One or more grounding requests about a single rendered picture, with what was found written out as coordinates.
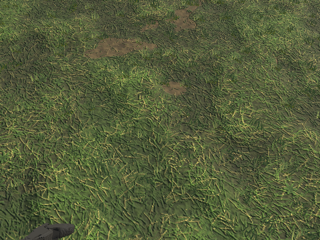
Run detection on left robot hand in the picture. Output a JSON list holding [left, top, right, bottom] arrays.
[[21, 223, 75, 240]]

